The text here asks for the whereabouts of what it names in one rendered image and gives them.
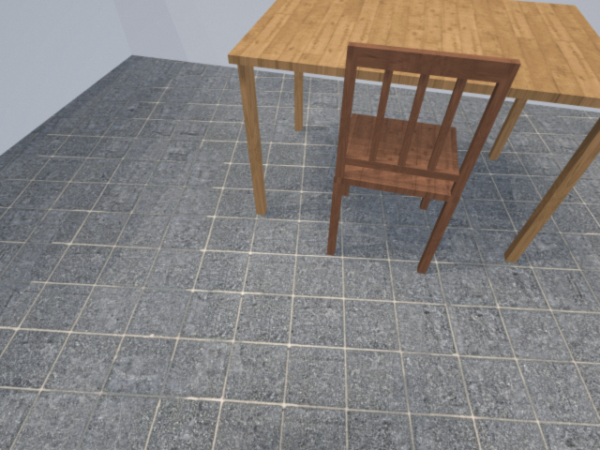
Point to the table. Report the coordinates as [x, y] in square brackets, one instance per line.
[558, 50]

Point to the chair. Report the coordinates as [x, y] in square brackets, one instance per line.
[408, 157]

